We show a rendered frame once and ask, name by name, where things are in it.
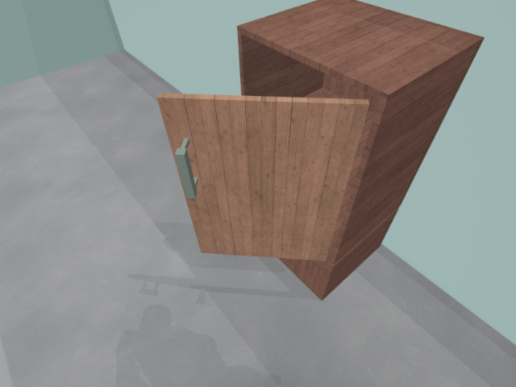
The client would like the handle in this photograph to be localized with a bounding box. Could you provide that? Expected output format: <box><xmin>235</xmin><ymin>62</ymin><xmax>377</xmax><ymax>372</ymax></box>
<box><xmin>175</xmin><ymin>138</ymin><xmax>198</xmax><ymax>198</ymax></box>

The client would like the cupboard door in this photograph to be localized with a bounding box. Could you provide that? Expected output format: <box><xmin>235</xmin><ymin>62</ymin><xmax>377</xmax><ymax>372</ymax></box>
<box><xmin>157</xmin><ymin>93</ymin><xmax>370</xmax><ymax>261</ymax></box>

